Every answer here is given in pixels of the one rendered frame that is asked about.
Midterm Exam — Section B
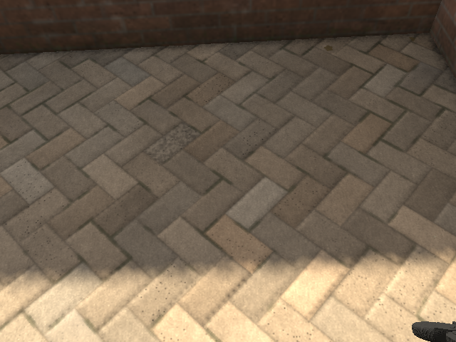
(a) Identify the right robot hand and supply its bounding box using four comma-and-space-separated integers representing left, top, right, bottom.
412, 321, 456, 342

